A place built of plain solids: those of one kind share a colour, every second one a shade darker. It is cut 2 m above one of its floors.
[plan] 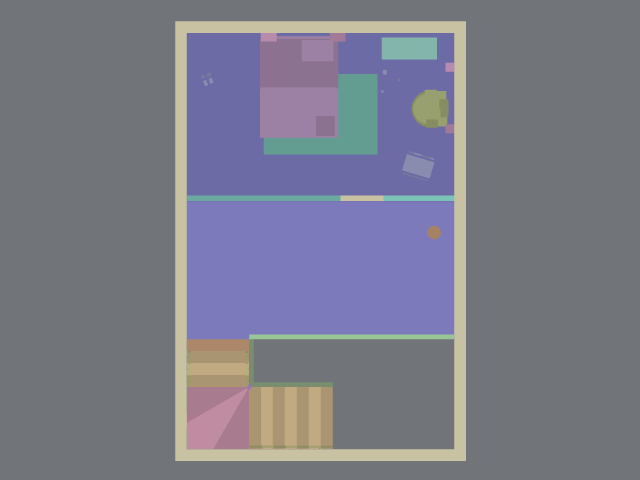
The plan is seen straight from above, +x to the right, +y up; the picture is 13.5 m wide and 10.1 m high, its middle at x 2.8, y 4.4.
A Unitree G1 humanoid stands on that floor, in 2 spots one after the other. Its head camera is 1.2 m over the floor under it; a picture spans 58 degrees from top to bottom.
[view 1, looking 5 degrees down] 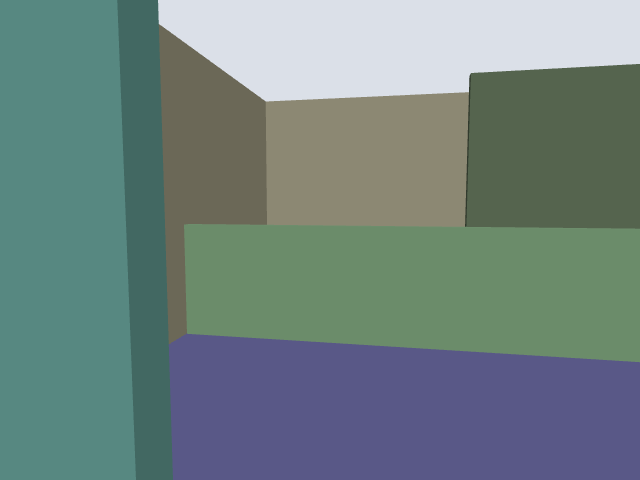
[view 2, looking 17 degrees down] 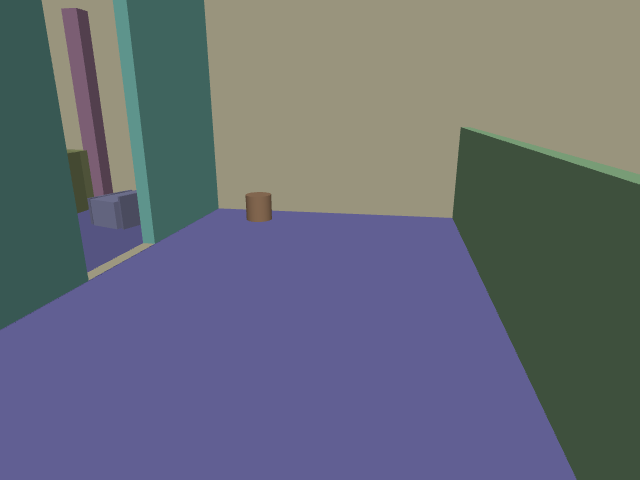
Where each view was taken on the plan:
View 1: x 3.68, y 5.98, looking -79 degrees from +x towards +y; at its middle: well_guard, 3.65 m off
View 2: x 0.65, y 3.06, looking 10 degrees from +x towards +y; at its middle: upper_floor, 4.10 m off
